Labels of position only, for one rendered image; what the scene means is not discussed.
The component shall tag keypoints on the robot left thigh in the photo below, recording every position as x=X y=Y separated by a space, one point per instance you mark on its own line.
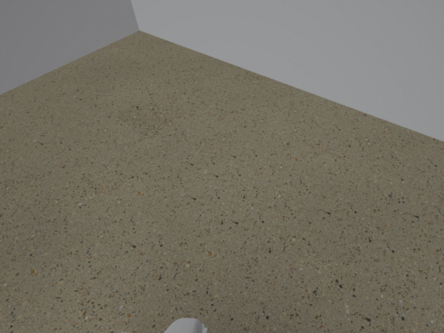
x=187 y=325

